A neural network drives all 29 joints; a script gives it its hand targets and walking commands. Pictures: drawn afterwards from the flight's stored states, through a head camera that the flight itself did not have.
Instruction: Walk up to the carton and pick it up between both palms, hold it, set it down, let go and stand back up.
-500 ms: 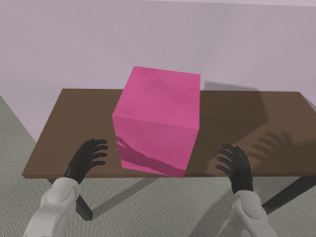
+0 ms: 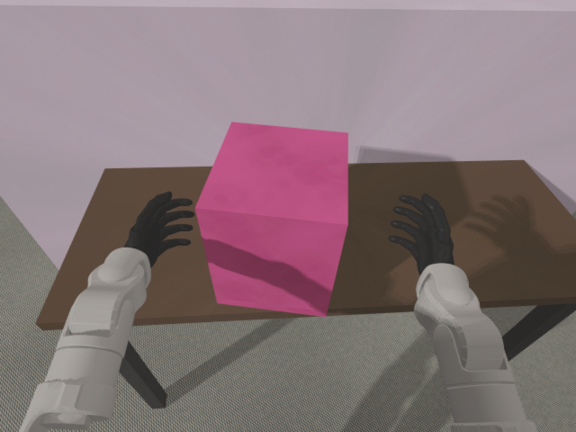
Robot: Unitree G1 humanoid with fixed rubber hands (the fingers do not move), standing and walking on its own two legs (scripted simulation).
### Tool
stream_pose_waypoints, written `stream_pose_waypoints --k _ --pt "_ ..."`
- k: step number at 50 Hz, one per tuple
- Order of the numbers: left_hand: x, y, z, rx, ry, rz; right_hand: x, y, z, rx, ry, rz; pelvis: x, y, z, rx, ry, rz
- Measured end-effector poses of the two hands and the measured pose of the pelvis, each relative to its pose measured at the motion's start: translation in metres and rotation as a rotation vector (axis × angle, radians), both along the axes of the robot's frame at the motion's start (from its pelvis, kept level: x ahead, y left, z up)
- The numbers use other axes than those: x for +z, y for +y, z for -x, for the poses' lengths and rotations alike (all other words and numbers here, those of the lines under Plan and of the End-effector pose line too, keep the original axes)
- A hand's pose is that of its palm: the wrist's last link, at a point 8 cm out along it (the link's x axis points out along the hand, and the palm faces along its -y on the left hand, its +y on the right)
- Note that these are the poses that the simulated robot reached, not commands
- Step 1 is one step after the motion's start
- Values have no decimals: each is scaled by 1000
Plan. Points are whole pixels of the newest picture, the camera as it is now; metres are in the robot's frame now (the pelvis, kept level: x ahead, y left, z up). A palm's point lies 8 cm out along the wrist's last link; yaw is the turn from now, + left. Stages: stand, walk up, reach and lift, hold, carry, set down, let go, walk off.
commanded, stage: reach and lift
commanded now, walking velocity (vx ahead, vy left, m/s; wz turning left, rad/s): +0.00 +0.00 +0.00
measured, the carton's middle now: (279, 221) +0.46 +0.01 +0.02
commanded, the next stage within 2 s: none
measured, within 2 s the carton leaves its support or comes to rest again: neither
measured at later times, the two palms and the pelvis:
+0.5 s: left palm (164, 190) +0.42 +0.18 +0.14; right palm (434, 214) +0.36 -0.19 +0.14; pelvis +0.00 +0.00 +0.00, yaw +0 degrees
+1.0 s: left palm (183, 153) +0.47 +0.15 +0.16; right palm (430, 174) +0.41 -0.19 +0.16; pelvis +0.01 +0.00 +0.00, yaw +0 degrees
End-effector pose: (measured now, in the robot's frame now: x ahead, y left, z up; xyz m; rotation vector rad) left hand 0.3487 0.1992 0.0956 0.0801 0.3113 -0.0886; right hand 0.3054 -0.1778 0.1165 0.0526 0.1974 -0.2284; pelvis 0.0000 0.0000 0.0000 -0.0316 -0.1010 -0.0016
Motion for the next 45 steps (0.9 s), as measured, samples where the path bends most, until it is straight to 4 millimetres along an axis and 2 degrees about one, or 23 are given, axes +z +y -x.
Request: stream_pose_waypoints --k 11,29,45 --pt "18 -14 -36 -11 -11 3 10 -6 -21 -22 -2 -5 0 0 -1 0 2 0" --pt "45 -24 -79 34 -21 8 31 -9 -61 -29 15 7 0 0 -1 0 2 0" --pt "64 -44 -117 60 -12 -10 47 -17 -97 -62 38 19 1 0 -9 -2 71 0"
